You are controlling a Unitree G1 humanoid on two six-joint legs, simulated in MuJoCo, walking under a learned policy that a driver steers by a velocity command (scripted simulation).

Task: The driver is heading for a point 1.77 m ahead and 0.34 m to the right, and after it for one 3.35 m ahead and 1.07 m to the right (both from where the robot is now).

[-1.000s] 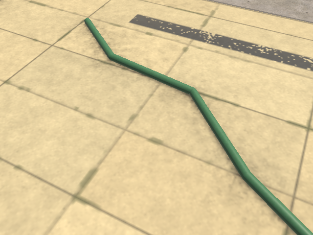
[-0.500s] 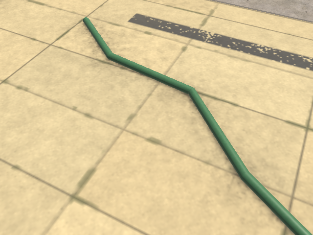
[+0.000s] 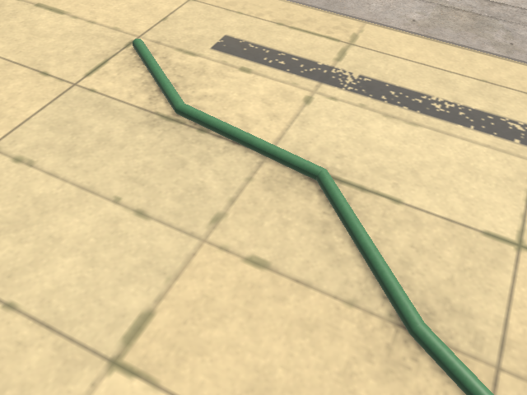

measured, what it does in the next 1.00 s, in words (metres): walks ahead: right foot, then left foot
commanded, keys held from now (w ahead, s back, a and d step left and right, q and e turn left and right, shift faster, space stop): w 0.24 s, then no key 0.76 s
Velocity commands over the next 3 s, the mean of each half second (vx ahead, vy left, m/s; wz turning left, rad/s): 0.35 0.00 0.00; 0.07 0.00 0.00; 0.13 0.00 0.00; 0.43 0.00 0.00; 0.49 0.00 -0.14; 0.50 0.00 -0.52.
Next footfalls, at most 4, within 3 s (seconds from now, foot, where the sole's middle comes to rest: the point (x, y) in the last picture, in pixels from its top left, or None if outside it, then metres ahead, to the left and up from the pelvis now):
0.36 right None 0.36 -0.07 -0.77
0.78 left None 0.35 0.12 -0.77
1.60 left None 0.47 0.15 -0.77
2.06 right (268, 298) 0.82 -0.02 -0.77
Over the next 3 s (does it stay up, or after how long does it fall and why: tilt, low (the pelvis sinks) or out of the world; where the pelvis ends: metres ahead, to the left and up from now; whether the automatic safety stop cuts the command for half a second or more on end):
stays up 1.14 0.05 0.01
